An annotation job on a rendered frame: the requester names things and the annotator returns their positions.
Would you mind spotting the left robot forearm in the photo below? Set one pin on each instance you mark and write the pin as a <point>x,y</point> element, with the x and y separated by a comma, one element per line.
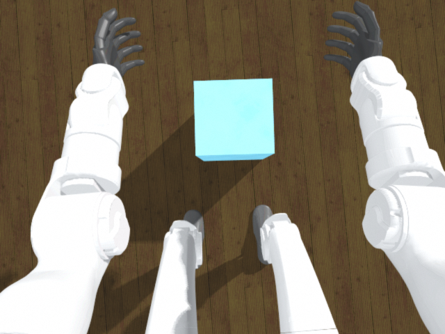
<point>93,136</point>

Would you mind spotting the right robot forearm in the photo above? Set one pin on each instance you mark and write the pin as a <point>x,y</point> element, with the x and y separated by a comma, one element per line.
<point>392,132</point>

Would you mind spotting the carton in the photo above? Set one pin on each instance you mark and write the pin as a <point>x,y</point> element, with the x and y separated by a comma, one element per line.
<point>234,119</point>

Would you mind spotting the right robot hand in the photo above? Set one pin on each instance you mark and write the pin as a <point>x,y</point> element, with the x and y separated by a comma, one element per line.
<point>366,37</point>

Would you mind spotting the robot right upper arm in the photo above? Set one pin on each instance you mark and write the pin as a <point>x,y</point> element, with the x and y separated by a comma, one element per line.
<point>408,224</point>

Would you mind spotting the robot left upper arm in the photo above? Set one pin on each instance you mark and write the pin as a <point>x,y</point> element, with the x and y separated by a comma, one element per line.
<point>74,237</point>

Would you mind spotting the left robot hand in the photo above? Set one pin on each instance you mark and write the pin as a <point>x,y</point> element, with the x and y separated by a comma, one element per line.
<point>106,45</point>

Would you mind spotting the right robot thigh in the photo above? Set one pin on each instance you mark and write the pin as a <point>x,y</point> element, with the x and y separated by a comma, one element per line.
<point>301,302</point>

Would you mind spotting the right robot shin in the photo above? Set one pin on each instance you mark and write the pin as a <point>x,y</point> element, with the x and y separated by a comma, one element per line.
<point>279,217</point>

